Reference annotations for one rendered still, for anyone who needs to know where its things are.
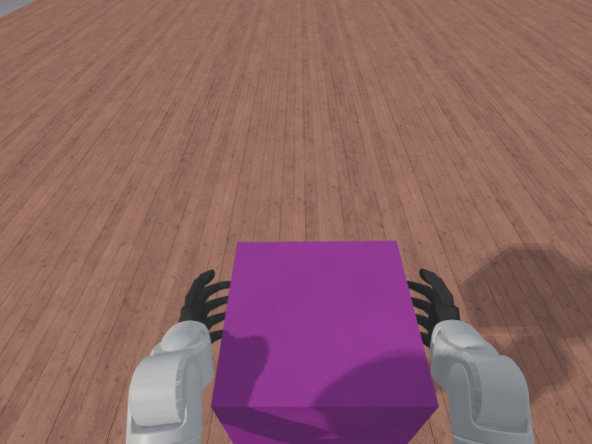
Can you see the left robot forearm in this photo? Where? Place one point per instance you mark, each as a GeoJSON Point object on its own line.
{"type": "Point", "coordinates": [165, 403]}

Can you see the carton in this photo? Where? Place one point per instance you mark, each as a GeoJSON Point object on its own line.
{"type": "Point", "coordinates": [321, 345]}

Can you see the right robot forearm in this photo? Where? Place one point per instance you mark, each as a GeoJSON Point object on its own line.
{"type": "Point", "coordinates": [489, 398]}

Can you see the robot right hand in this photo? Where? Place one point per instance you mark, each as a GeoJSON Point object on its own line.
{"type": "Point", "coordinates": [440, 308]}

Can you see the robot left hand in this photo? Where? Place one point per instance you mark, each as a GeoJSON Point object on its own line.
{"type": "Point", "coordinates": [196, 307]}

